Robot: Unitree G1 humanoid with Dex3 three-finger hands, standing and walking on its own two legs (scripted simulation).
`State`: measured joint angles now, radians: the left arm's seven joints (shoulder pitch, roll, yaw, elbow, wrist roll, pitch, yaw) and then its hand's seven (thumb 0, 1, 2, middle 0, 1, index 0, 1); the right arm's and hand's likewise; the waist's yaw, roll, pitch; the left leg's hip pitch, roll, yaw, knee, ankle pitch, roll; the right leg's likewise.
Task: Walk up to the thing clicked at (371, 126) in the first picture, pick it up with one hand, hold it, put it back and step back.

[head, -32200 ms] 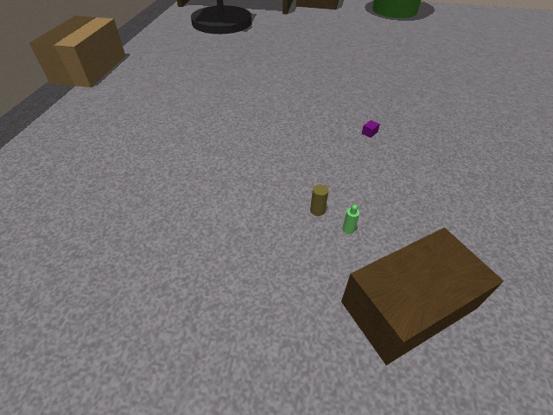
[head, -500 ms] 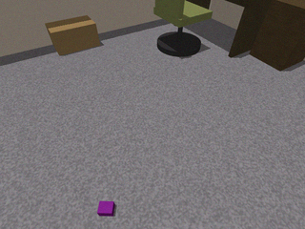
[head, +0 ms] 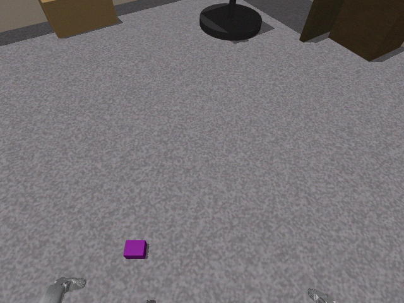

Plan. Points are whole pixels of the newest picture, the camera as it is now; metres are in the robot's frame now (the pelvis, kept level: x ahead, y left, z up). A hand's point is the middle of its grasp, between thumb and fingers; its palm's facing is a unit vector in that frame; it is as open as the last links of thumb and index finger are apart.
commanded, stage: rise first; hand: left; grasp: from above
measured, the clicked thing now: (135, 249) +0.43 +0.28 -0.72
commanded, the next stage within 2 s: none
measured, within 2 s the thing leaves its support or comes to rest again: neither
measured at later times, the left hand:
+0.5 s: hand out of the picture +0.13 +0.27 -0.21, palm faces -0.19 -0.85 -0.48, open 13.6 cm
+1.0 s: hand (95, 285) +0.24 +0.32 -0.41, palm faces -0.48 -0.42 -0.77, open 13.3 cm
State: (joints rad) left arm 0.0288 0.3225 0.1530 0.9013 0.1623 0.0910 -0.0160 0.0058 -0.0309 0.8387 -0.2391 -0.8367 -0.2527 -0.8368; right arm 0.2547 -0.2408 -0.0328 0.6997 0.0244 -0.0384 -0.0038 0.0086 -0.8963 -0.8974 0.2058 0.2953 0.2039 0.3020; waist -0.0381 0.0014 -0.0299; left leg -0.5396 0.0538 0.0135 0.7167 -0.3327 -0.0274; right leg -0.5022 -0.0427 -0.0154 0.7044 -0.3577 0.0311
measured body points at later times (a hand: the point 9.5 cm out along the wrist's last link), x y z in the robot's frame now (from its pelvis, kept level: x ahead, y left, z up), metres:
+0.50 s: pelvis +0.00 +0.01 -0.08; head +0.11 +0.02 +0.36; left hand +0.14 +0.31 -0.18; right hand +0.17 -0.24 -0.17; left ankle +0.01 +0.14 -0.72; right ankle -0.01 -0.14 -0.72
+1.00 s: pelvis -0.07 +0.00 -0.27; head +0.14 +0.02 +0.13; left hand +0.26 +0.34 -0.36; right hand +0.12 -0.27 -0.40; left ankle +0.01 +0.14 -0.72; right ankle -0.01 -0.14 -0.72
